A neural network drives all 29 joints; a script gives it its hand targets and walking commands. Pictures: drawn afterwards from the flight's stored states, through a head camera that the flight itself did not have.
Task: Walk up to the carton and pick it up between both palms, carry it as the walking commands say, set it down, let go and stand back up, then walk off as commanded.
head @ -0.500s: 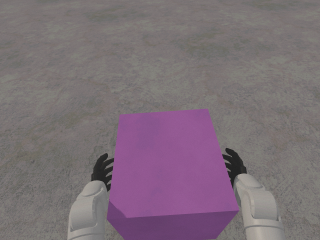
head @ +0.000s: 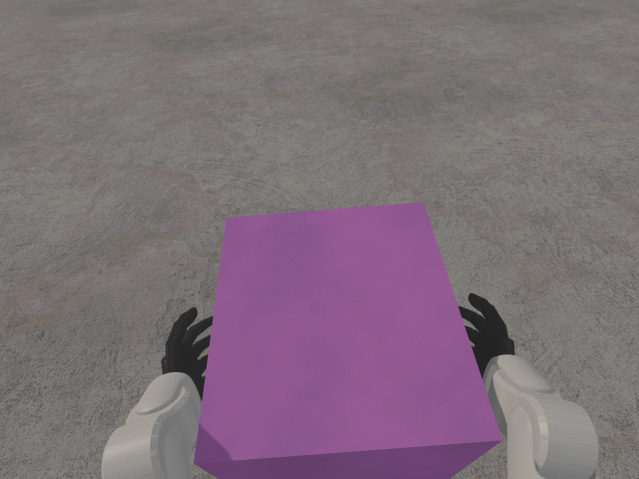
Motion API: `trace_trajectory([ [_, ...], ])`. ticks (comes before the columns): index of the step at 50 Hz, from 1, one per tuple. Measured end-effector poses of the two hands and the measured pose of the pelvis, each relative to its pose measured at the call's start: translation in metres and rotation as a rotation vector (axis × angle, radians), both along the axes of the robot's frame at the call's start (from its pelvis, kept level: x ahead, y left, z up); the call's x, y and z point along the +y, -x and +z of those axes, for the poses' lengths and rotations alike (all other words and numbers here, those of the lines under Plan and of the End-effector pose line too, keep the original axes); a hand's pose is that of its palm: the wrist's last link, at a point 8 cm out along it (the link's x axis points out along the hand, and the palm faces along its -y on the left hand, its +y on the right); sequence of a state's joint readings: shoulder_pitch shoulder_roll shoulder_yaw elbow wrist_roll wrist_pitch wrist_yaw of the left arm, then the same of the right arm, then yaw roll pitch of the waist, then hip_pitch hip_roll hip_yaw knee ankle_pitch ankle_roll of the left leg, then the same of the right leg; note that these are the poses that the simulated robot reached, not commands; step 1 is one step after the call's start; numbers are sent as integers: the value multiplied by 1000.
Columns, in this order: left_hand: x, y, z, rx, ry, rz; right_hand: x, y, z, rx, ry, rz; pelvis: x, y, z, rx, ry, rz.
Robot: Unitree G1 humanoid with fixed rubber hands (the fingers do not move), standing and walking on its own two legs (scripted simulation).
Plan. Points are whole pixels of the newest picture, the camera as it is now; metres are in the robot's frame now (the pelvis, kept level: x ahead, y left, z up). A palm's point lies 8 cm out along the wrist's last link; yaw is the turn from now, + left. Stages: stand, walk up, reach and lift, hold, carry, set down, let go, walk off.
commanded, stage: carry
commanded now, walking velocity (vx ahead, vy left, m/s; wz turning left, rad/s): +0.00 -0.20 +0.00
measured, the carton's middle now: (335, 354) +0.28 +0.01 +0.02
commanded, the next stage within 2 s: none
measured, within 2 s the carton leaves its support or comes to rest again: neither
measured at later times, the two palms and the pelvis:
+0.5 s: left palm (222, 406) +0.20 +0.13 +0.06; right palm (533, 397) +0.20 -0.21 +0.05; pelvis -0.03 -0.04 -0.01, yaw -1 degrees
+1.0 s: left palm (320, 438) +0.16 +0.03 +0.08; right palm out of the picture +0.15 -0.32 +0.07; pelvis -0.07 -0.14 -0.01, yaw +0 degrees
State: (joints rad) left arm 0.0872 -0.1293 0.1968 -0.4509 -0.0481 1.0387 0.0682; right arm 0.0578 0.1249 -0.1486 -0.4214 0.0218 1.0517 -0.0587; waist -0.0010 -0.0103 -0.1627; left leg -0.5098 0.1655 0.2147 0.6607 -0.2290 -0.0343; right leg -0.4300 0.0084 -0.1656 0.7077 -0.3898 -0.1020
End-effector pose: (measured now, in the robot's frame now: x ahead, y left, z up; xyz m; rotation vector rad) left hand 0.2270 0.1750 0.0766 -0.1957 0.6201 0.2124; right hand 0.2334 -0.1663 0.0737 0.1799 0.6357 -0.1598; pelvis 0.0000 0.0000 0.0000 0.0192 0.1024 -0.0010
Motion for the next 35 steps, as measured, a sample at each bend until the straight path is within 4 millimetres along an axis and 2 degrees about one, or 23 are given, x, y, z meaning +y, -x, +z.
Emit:
trace_trajectory([
  [8, -23, 3, -2, 25, 5, -27, -24, 12, 2, 25, 27, -17, -17, 3, -5, -7, 2, 10],
  [11, -25, 5, -5, 29, 18, -24, -25, 14, 1, 29, 34, -18, -20, 5, -7, 2, 10, 20],
  [17, -22, 13, -23, 64, 27, -11, -21, 15, -9, 63, 43, -16, -23, 15, -14, 13, -12, 4],
  [21, -30, 22, -26, 97, 19, -6, -29, 24, -17, 97, 23, -22, -28, 22, -11, 25, -2, -9],
  [27, -52, 26, -11, 81, -33, 6, -51, 29, -26, 81, -33, -12, -52, 30, -10, 34, 36, -10],
  [35, -79, 36, -19, 56, 12, 9, -78, 34, -13, 57, 15, -9, -80, 40, -10, 39, 24, 13],
])
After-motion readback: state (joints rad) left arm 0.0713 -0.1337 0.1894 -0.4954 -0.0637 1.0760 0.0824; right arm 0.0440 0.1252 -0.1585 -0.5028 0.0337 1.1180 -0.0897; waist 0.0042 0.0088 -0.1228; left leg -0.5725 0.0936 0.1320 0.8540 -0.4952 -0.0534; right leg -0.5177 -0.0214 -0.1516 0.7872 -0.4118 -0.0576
